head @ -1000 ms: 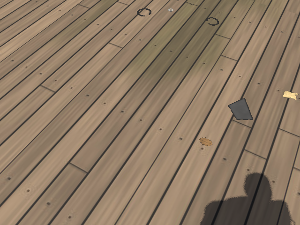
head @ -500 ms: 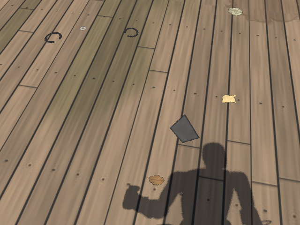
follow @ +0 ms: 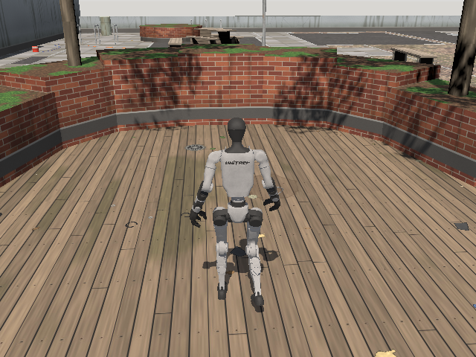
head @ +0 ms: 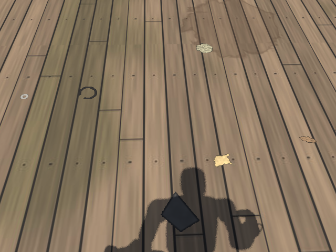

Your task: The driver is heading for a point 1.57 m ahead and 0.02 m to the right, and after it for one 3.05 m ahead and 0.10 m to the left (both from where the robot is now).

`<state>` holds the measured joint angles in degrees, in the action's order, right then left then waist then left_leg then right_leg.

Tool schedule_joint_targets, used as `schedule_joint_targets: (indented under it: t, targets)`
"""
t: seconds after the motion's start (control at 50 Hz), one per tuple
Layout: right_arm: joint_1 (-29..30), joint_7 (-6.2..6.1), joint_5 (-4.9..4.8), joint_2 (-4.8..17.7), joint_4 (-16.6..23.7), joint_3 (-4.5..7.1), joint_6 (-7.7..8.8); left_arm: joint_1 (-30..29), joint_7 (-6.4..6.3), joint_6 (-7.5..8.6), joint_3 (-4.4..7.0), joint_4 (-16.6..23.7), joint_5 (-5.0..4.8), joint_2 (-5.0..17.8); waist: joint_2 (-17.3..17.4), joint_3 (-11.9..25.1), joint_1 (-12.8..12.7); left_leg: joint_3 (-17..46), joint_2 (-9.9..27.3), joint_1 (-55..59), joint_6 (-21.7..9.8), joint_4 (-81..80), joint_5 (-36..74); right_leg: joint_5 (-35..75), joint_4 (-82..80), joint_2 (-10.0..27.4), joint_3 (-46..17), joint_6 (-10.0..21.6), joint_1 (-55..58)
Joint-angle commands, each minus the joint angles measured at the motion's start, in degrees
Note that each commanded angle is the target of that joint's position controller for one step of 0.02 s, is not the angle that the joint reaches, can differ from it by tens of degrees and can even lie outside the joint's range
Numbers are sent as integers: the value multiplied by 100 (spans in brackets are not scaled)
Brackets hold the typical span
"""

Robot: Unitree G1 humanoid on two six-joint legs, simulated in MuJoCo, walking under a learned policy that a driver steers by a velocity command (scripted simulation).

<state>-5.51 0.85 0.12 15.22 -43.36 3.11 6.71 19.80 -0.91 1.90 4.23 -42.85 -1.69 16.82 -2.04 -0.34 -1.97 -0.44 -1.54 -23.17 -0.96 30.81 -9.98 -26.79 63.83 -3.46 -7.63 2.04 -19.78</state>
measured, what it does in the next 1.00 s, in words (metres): walks ahead: right foot, then left foot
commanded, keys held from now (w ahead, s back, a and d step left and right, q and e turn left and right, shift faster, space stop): w+e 0.36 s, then w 0.22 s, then w+q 0.42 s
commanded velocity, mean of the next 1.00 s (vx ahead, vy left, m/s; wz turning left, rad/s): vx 0.50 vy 0.00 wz -0.21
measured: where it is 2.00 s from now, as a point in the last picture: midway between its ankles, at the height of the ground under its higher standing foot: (201, 134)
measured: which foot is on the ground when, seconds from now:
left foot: down 0.00-0.44, up 0.46-0.96, down 0.98-1.00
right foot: up 0.00-0.40, down 0.42-1.00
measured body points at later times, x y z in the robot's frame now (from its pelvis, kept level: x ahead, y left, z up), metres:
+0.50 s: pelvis +0.26 -0.08 -0.01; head +0.30 -0.09 +0.44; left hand +0.53 +0.11 -0.08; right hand +0.22 -0.37 -0.14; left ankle +0.12 +0.11 -0.64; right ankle +0.32 -0.17 -0.73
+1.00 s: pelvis +0.55 -0.11 -0.02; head +0.59 -0.11 +0.43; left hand +0.65 +0.17 -0.14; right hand +0.69 -0.39 -0.11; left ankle +0.68 -0.05 -0.73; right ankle +0.33 -0.18 -0.71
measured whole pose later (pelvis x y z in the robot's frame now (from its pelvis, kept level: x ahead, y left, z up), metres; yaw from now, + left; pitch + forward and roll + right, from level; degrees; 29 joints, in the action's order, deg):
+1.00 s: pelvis +0.55 -0.11 -0.02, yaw -9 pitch +3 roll -1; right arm -6.0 3.5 -1.0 16.0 -41.7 2.8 3.7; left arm 18.2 -1.3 2.2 4.2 -45.9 0.1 16.9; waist 0.6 -1.5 -1.8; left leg -2.5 -1.1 -31.2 -5.6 34.8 -6.1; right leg -27.5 34.6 1.5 8.3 -0.2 0.7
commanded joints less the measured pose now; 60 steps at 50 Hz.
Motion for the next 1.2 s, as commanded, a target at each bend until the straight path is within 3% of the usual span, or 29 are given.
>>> schedule_joint_targets:
  t: [0.02, 0.06, 0.1, 0.24, 0.32, 0.38, 0.4, 0.42, 0.44, 0.46, 0.48, 0.5, 0.52, 0.54, 0.62, 0.76, 0.86, 0.92, 0.94, 0.96, 0.98, 1.0, 1.02, 1.04, 1.06, 1.08, 1.1, 1.14, 1.2]
  targets:
    - [-584, -43, 53, 610, 116, 168, -57, -414, 8, 56, 185, 662, 71, 707, 668, 136, 432, 2278, 1850, 2079, -865, -1670, -755, 678, 713, 793, -50, -68, -2377]
    - [-521, -55, 52, 538, 44, 151, -33, -326, 68, 3, 164, 687, 0, 478, 895, 41, 296, 1502, 1590, 1646, -812, -1927, -159, 882, 436, 964, 91, -75, -2016]
    - [-612, -61, 24, 681, -44, 203, 11, -464, 81, -39, 130, 809, 8, 344, 786, -7, 294, 1068, 1629, 1628, -930, -2098, 380, 1142, 188, 1020, 154, -137, -2163]
    - [-825, -114, -7, 1004, -222, 279, -87, -1389, 254, 15, 19, 1124, 37, 160, 561, -206, 570, -312, 1525, 1962, -799, -2169, 1391, 2787, -1788, 960, 570, -173, -2070]
    - [-1136, -117, -107, 1213, -359, 333, -210, -1931, 394, 13, -5, 1383, 14, 161, 555, -432, 708, -633, 1735, 2495, -685, -2011, 1715, 2528, -2517, 832, 900, 15, -1968]
    - [-1151, -154, -197, 1453, -372, 406, -312, -1646, 425, -16, 121, 1432, 68, 410, 782, -120, 365, -927, 1796, 2804, -545, -1055, 4181, 1642, -2748, 367, 1293, 353, -1095]
    - [-1135, -170, -217, 1498, -384, 411, -350, -1035, 405, -29, 234, 1296, 80, 588, 774, 229, -35, -1039, 1720, 2715, -475, -208, 4877, 1623, -2990, 123, 1388, 529, -236]
    - [-1152, -186, -199, 1356, -395, 344, -355, -59, 326, -49, 405, 1009, 61, 863, 595, 725, -547, -1174, 1527, 2045, -312, 989, 4622, 2092, -3339, -37, 1312, 740, 1303]
    - [-1335, -154, 64, 832, -262, 149, -301, 709, 190, -99, 516, 823, 53, 1336, -493, 1346, -651, -1186, 1187, 352, -86, 2882, 1357, 2521, -3192, 1157, -367, 1103, 3179]
    - [-1721, -55, 17, 465, -52, -22, -129, 421, 214, -24, 480, 951, 28, 1646, -1493, 2223, -103, -294, 112, -1517, 143, 4662, -2345, 1325, -4223, 2437, -3589, 2198, 4420]
    - [-1098, 19, -218, 1082, -60, 134, 12, 478, 272, 38, 336, 954, 84, 1110, -528, 2128, -514, 483, 390, -2044, 76, 4964, -2065, 1046, -4595, 2388, -3373, 1916, 4207]
    - [-628, 42, -342, 1085, 120, 129, 68, 249, 280, 97, 275, 901, 120, 971, -431, 1294, -465, 381, 582, -2265, -15, 4799, -1681, 1426, -4596, 2187, -2492, 1688, 3470]
    - [-542, -4, -251, 970, 95, 100, 69, -132, 285, 139, 218, 883, 114, 835, 68, 783, -193, 361, 853, -2044, -19, 4312, -1227, 2061, -4635, 1941, -1804, 1493, 2562]
    - [-567, -39, -125, 986, 31, 129, 24, -449, 278, 170, 150, 898, 141, 625, 36, 553, 11, 375, 1012, -1699, 14, 3898, -986, 2598, -4731, 1724, -1314, 1391, 1920]
    - [-954, -36, -90, 726, -158, 106, -239, -653, 229, 318, 121, 782, 186, 600, -60, 309, 358, 329, 1111, -1250, 218, 3272, -362, 3237, -5317, 1556, -503, 1404, 1050]
    - [65, 62, -143, 467, 81, 9, -239, -349, 116, 378, 133, 351, 243, 707, -58, -243, -66, 267, 834, -1494, 215, 1150, 1779, 2983, -5690, 1369, 768, 936, 1223]
    - [600, 232, -145, 429, 417, -24, -212, -49, 80, 280, 188, 22, 161, 782, -16, -468, -286, 152, 629, -1880, -53, 383, 1451, 3376, -5406, 1747, 1055, 812, 2306]
    - [397, 326, -112, 567, 544, 41, -219, -204, -5, 153, 241, 7, 121, 949, -239, -199, -53, -235, 298, -1431, -331, 290, 529, 5462, -4624, 1836, 1268, 598, 2744]
    - [52, 319, -101, 717, 511, 120, -245, -268, -50, 104, 262, 32, 120, 1041, -373, 98, 147, -432, 72, -910, -446, 347, 227, 6514, -4053, 1789, 1365, 497, 2793]
    - [-688, 291, -98, 940, 361, 252, -264, -379, -94, 48, 252, 62, 117, 1059, -323, 516, 580, -565, -184, 112, -609, 165, 314, 7023, -3014, 1618, 1573, 330, 2543]
    - [-1593, 210, -112, 1320, 192, 423, -291, -317, -148, 57, 192, 127, 153, 954, -4, 1047, 999, 73, 61, 1769, -886, 79, 639, 6059, -1535, 1396, 1643, 103, 1471]
    - [-1965, 141, -134, 1954, 188, 569, -292, 345, -55, 203, -45, 390, 313, 247, 1473, 1782, 592, 3055, 1605, 4076, -2000, -91, 124, 1676, 783, 355, 1471, -338, -1096]
    - [-2098, 155, -155, 1600, 258, 450, -265, 68, 52, 424, -90, 365, 238, 384, 1294, 2518, 826, 4934, 2039, 4854, -2369, -1064, -489, -657, 1622, -126, 279, -318, -2106]
    - [-1926, 133, -113, 1303, 255, 369, -263, -478, 145, 562, 2, 510, -10, 720, 946, 1787, 948, 4094, 1888, 4442, -2003, -1223, -640, -285, 1727, 268, 22, -187, -2645]
    - [-1579, 109, -125, 1165, 329, 332, -261, -800, 148, 637, -32, 617, -19, 701, 510, 1133, 806, 3370, 1656, 3563, -1776, -1263, -366, 206, 1277, 530, 131, -112, -2641]
    - [-1206, 94, -124, 1015, 413, 282, -279, -944, 106, 651, -14, 628, 120, 686, 190, 644, 567, 2821, 1446, 2647, -1638, -1338, 199, 497, 719, 730, 223, -134, -2400]
    - [-973, 73, -67, 865, 515, 222, -286, -900, 73, 599, 36, 628, 202, 739, 261, 432, 350, 2454, 1268, 1977, -1583, -1479, 748, 690, 378, 869, 234, -177, -1967]
    - [-798, 36, -43, 860, 628, 222, -292, -671, 60, 461, 41, 624, 247, 641, 493, 344, 127, 2167, 1088, 1339, -1632, -1683, 1277, 827, -18, 921, 303, -327, -1585]
    - [-890, -66, -77, 1054, 597, 280, -281, -913, 18, 353, -28, 698, 279, 443, 513, 190, 138, 1652, 869, 783, -1560, -1776, 1673, 1476, -942, 837, 479, -579, -1500]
